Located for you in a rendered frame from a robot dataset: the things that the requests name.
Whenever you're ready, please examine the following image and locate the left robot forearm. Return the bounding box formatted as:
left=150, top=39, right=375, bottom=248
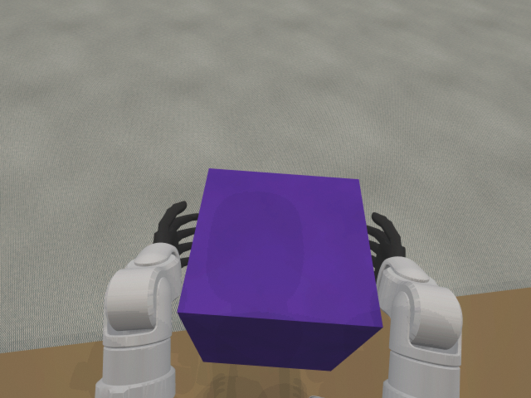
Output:
left=95, top=243, right=183, bottom=398

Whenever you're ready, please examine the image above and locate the right robot forearm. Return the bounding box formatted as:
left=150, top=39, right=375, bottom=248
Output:
left=376, top=256, right=463, bottom=398

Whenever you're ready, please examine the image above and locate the robot right hand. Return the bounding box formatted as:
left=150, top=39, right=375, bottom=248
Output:
left=367, top=212, right=406, bottom=283

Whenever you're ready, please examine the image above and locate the carton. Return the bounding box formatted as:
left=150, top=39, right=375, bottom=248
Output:
left=177, top=168, right=383, bottom=371

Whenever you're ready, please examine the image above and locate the robot left hand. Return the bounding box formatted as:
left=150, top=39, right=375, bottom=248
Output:
left=153, top=201, right=199, bottom=267

